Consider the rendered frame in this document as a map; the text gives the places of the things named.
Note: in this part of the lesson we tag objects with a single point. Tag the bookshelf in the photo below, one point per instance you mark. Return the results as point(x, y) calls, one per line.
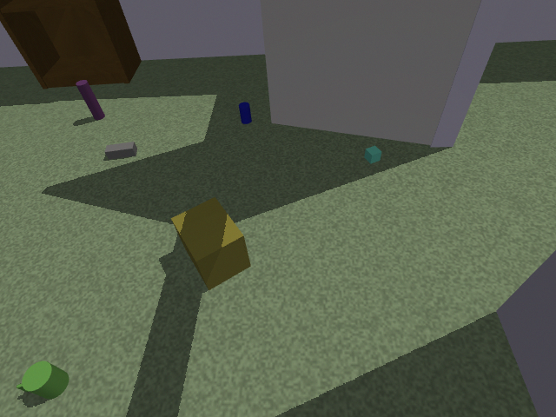
point(66, 41)

